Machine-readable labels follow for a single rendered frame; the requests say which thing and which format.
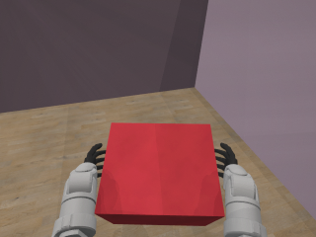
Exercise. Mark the robot right forearm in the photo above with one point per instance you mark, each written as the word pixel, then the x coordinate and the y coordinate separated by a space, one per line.
pixel 243 211

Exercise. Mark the carton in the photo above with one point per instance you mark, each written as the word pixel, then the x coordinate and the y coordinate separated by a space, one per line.
pixel 160 174

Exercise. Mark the robot left hand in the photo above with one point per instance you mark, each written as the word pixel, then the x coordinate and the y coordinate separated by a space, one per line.
pixel 92 157

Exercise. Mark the robot left forearm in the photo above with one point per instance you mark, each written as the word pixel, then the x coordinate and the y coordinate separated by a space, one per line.
pixel 77 212

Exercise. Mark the robot right hand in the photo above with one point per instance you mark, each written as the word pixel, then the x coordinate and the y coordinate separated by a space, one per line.
pixel 228 160

